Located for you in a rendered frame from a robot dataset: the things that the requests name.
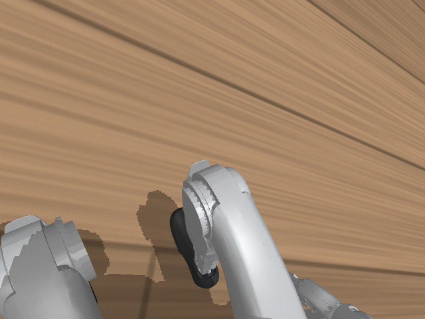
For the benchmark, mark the right robot hand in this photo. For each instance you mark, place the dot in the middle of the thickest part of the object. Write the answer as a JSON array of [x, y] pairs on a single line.
[[322, 303]]

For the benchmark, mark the right robot arm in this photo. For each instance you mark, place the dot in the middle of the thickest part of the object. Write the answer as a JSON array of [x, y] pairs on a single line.
[[348, 311]]

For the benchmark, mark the right robot foot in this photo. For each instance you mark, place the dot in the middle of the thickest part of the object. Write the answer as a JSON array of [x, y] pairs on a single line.
[[185, 247]]

